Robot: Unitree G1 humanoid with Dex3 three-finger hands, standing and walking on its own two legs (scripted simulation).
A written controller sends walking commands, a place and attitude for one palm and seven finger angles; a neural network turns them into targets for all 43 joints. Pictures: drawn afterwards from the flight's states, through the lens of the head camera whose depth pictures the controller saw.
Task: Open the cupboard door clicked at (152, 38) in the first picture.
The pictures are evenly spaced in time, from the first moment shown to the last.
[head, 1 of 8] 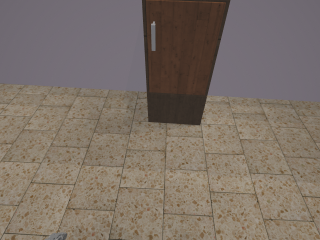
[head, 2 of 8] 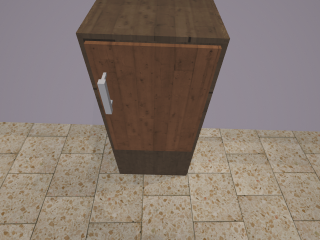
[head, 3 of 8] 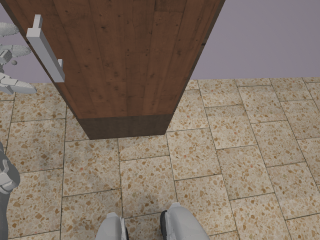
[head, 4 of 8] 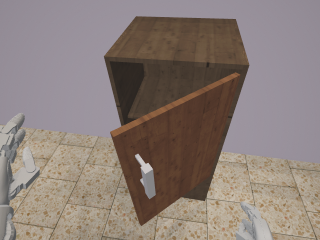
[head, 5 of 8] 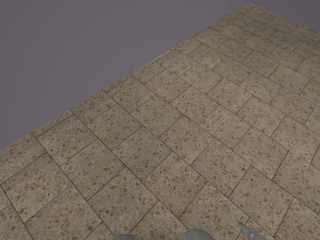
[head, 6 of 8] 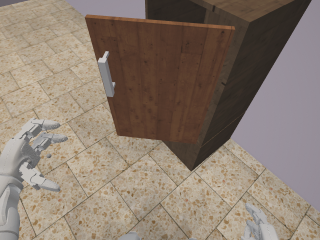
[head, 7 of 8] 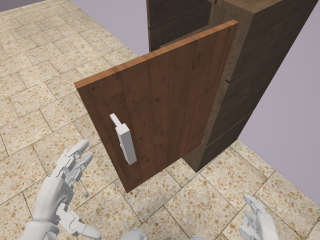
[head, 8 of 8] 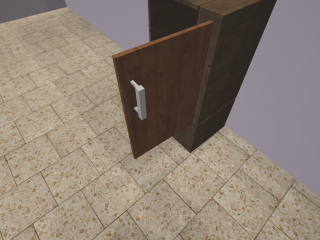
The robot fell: no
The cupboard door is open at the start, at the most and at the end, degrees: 0 87 87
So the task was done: yes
